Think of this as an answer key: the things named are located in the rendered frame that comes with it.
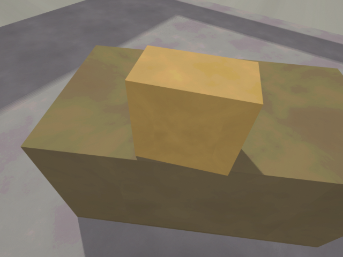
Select pedestal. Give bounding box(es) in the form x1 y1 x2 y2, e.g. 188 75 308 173
20 45 343 247

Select carton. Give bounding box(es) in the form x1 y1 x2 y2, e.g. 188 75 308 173
125 46 263 176

